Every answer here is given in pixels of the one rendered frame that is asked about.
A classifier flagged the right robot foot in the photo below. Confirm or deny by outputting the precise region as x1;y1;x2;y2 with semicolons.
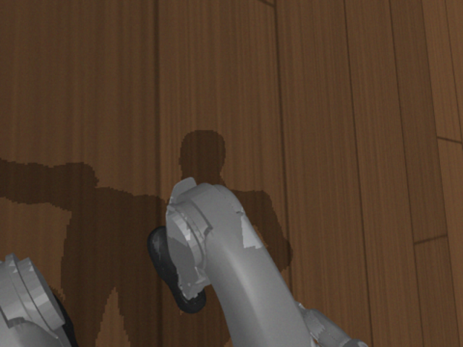
147;226;206;314

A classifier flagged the right robot hand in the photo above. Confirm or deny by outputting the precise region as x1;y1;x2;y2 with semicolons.
296;301;351;347

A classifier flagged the left robot foot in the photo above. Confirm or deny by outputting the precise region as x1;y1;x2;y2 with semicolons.
53;294;79;347

